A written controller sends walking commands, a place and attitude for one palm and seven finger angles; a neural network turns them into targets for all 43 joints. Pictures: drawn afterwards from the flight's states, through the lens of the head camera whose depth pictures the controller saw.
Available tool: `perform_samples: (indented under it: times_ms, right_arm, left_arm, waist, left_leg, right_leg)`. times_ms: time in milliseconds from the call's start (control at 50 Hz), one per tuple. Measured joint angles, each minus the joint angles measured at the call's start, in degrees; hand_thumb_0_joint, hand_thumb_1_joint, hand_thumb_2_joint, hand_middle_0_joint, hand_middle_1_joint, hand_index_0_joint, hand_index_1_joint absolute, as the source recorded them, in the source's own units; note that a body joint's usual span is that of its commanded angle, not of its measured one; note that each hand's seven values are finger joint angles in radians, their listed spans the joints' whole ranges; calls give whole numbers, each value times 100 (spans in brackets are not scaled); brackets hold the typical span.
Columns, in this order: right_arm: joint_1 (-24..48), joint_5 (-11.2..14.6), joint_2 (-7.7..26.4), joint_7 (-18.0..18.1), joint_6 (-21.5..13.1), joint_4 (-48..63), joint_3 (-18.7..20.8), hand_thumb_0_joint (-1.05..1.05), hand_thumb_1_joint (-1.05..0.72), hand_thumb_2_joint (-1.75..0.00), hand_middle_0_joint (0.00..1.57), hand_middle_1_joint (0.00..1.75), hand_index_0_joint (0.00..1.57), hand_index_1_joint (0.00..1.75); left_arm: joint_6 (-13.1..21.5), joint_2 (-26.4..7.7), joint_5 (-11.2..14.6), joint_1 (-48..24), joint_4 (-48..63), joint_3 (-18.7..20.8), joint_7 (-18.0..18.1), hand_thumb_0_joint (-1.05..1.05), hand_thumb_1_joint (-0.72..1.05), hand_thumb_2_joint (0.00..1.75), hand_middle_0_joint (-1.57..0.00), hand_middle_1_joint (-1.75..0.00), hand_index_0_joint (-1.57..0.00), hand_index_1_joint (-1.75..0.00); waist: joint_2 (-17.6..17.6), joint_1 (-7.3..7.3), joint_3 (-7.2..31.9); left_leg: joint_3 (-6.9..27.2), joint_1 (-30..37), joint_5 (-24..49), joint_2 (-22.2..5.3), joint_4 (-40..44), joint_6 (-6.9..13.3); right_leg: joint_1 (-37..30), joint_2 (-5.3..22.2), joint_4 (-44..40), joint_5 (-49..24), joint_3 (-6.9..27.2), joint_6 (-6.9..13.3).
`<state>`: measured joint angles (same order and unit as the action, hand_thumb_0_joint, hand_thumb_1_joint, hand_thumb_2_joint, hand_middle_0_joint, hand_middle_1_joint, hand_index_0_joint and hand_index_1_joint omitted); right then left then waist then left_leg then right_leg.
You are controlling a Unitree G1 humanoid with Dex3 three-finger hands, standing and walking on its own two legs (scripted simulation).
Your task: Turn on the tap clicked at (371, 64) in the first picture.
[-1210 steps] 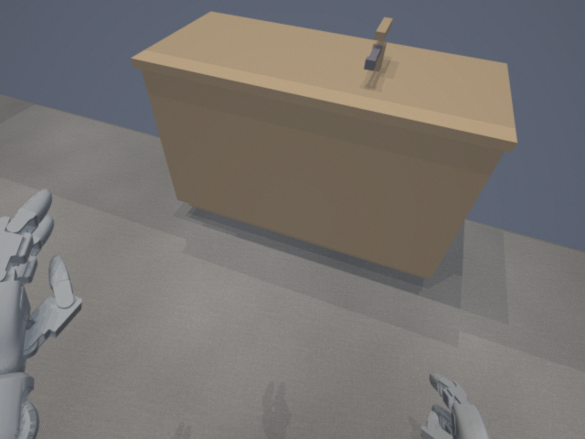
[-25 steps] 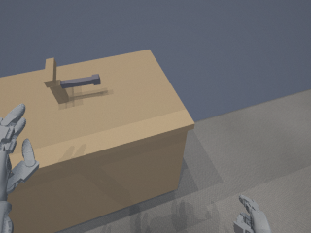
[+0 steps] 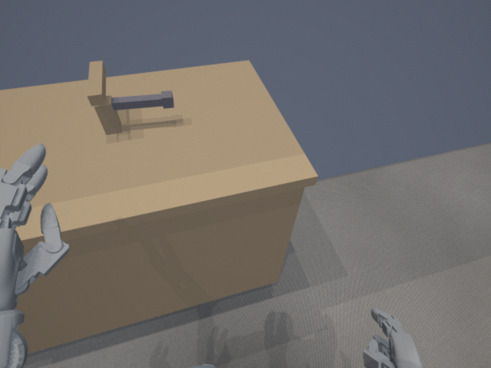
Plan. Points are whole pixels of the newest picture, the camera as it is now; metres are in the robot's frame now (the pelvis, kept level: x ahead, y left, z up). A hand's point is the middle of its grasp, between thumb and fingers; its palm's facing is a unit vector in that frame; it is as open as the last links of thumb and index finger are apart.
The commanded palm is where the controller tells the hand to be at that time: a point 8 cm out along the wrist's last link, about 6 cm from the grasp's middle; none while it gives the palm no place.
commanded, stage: step back with the hand held close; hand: left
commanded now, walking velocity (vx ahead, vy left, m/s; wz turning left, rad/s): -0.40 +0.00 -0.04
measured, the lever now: (167, 99) +0.65 +0.23 +0.06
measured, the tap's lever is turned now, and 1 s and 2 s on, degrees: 84 84 84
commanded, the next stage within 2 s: stop stepping back and stand still in 0.50 s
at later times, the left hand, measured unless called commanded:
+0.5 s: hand (62, 324) +0.14 +0.19 +0.18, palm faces +0.22 -0.87 -0.45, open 7.4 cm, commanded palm +0.09 +0.24 +0.19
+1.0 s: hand out of the picture -0.01 +0.19 +0.17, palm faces +0.39 -0.86 -0.32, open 7.4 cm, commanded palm -0.07 +0.24 +0.19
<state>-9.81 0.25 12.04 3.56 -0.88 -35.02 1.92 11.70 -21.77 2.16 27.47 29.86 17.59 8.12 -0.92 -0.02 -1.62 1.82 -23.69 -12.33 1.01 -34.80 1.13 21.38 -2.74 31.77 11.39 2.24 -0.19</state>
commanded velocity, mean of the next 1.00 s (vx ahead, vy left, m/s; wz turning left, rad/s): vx -0.11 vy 0.03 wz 0.03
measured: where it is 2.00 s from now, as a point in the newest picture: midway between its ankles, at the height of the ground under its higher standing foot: outside the picture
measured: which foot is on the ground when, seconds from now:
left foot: down 0.00-0.34, up 0.36-0.46, down 0.48-0.74, up 0.76-1.00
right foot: down 0.00-0.02, up 0.04-0.28, down 0.30-1.00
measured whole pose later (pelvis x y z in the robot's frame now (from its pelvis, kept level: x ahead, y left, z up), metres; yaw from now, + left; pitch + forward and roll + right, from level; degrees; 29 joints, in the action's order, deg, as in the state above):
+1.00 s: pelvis -0.23 -0.04 +0.01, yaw -1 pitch +0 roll +1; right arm -16.9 0.1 14.0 5.6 -4.1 -38.2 1.4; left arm 6.7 -18.5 2.2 23.9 22.0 16.4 9.7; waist 0.2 -1.0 4.9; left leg -2.4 -11.3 -27.6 -1.4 -31.7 3.0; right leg 19.6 0.6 30.4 14.2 -2.1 2.6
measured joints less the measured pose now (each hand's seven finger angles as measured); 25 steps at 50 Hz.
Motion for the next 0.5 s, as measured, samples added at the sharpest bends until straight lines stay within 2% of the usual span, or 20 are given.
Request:
perform_samples:
  times_ms: [40,100,160,220,300,320,360,380,440,480,500]
  right_arm:
    - [63,-11,-12,39,9,44,-23,1,-91,-90,20,30,21,30]
    - [27,-77,-82,70,-132,85,5,1,-91,-90,20,30,21,30]
    - [-36,-92,-188,24,-277,6,-15,1,-91,-90,20,30,21,30]
    - [8,-120,-276,-24,-380,-101,-119,1,-91,-90,20,30,21,30]
    - [261,-157,-352,-55,-401,-137,-251,1,-90,-90,20,30,21,30]
    - [359,-165,-337,-62,-368,-140,-269,1,-90,-90,20,30,21,30]
    - [470,-110,-286,-69,-239,-157,-251,1,-90,-90,20,30,21,30]
    - [442,-58,-290,-72,-169,-152,-225,1,-90,-90,20,30,21,30]
    - [228,5,-291,-37,0,-76,-186,1,-90,-89,20,30,21,30]
    - [93,3,-203,21,63,6,-188,1,-90,-90,20,30,21,30]
    - [50,11,-134,53,82,43,-172,1,-90,-90,20,30,21,30]
  left_arm:
    - [13,-120,-12,2,-2,141,2,2,89,90,-22,-31,-22,-30]
    - [-10,-202,-83,-79,-94,326,-12,2,88,90,-22,-31,-22,-30]
    - [-26,-123,-23,-101,-115,398,39,2,89,90,-21,-31,-22,-30]
    - [-89,45,35,-83,-84,310,89,2,89,90,-21,-30,-21,-30]
    - [-202,81,50,-264,-36,111,10,2,89,90,-21,-30,-21,-30]
    - [-193,75,37,-320,-31,74,-43,2,89,90,-21,-30,-21,-30]
    - [-179,72,49,-339,-16,-49,-137,2,89,90,-21,-30,-21,-30]
    - [-165,26,48,-282,21,-97,-175,2,89,90,-21,-30,-21,-30]
    - [-98,-181,37,64,130,-27,-266,2,89,90,-21,-30,-21,-30]
    - [-107,-260,64,224,132,68,-260,2,89,90,-22,-31,-22,-30]
    - [-126,-281,88,216,104,91,-241,1,88,90,-22,-31,-22,-30]
  waist:
    - [88,15,-68]
    - [16,19,-57]
    - [-15,142,101]
    - [10,276,219]
    - [77,351,125]
    - [6,352,60]
    - [-242,301,-52]
    - [-245,271,-36]
    - [-14,203,199]
    - [75,160,319]
    - [68,118,338]
  left_leg:
    - [-70,-2,137,21,101,73]
    - [-9,10,346,-37,354,104]
    - [-6,38,638,-133,788,65]
    - [-120,30,924,-230,1186,4]
    - [-274,-165,1184,-268,1289,-102]
    - [-271,-259,1199,-339,1193,-140]
    - [-186,-345,1160,-526,960,-190]
    - [-194,-373,850,-504,642,-201]
    - [-256,-314,-108,-210,-224,-201]
    - [-303,5,184,-88,-56,-194]
    - [-291,183,231,-77,267,-105]
  right_leg:
    - [74,15,79,-31,75,-52]
    - [161,-171,1226,653,149,-83]
    - [-98,-224,1658,1202,86,-63]
    - [-561,-152,1050,1412,52,-39]
    - [-1205,-16,-522,686,117,15]
    - [-1271,-72,-746,778,119,78]
    - [-1283,-288,-833,688,77,181]
    - [-1266,-311,-830,621,79,203]
    - [-1090,-222,-768,523,170,225]
    - [-970,-205,-692,498,223,225]
    - [-902,-219,-618,499,205,210]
